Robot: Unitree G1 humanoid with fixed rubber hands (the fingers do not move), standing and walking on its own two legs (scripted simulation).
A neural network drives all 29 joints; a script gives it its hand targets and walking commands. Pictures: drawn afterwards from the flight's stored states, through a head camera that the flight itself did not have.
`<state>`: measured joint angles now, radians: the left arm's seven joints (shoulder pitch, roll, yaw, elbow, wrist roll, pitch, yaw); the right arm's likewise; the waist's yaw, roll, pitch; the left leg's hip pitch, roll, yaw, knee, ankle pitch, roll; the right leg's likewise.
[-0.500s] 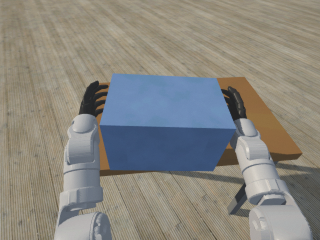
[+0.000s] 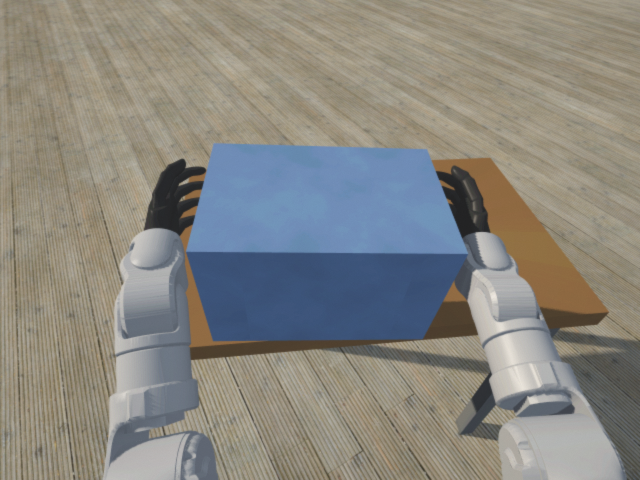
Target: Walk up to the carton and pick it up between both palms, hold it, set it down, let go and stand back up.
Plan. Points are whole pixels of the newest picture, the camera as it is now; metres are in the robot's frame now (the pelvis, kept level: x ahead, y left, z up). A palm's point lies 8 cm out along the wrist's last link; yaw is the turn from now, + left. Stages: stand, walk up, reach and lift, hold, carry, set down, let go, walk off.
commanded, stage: reach and lift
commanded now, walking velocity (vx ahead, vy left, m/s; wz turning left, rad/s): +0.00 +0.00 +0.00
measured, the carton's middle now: (321, 244) +0.37 -0.01 +0.12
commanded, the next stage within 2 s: hold in 0.52 s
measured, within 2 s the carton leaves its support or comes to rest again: neither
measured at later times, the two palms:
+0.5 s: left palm (159, 218) +0.35 +0.17 +0.19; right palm (474, 220) +0.34 -0.19 +0.17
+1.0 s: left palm (147, 213) +0.35 +0.18 +0.21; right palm (470, 209) +0.35 -0.19 +0.18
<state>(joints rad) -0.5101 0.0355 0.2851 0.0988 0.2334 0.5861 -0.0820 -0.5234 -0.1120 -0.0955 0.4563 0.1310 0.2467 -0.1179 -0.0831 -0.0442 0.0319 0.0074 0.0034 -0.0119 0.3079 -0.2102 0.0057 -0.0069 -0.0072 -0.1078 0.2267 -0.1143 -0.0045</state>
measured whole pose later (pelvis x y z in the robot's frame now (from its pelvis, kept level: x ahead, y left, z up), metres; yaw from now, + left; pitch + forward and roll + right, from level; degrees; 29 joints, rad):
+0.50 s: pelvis -0.01 +0.00 +0.00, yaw -1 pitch -7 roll -1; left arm -0.57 0.03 0.31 0.08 0.25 0.66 -0.09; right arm -0.59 -0.13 -0.10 0.47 0.15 0.30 -0.11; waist -0.07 -0.04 0.04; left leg 0.01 0.01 0.00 0.31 -0.20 0.01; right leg 0.00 0.00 -0.10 0.23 -0.10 -0.01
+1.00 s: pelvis -0.01 +0.00 +0.00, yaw +0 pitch -8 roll -1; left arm -0.60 0.05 0.34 0.05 0.27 0.73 -0.12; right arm -0.62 -0.12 -0.08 0.44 0.17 0.37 -0.14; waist -0.08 -0.03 0.03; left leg 0.02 0.01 -0.01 0.31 -0.20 0.00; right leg 0.01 0.00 -0.11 0.23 -0.11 -0.01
